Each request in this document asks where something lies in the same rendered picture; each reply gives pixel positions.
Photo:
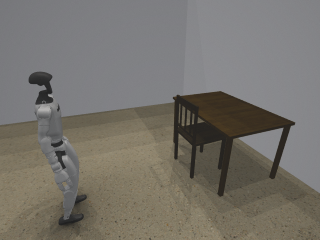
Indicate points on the left robot thigh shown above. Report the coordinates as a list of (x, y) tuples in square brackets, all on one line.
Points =
[(72, 155)]

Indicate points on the robot right hand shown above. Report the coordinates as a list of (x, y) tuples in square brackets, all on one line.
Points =
[(61, 177)]

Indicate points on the robot head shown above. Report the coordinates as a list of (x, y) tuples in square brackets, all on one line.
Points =
[(42, 78)]

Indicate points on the robot right upper arm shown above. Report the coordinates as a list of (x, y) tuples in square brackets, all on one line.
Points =
[(44, 115)]

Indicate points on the right robot forearm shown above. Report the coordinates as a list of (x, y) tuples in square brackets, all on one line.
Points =
[(50, 154)]

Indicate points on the robot left hand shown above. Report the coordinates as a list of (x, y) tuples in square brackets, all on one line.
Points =
[(65, 139)]

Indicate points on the chair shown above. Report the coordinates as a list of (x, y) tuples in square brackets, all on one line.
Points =
[(197, 134)]

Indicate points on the table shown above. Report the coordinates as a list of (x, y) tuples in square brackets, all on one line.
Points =
[(235, 118)]

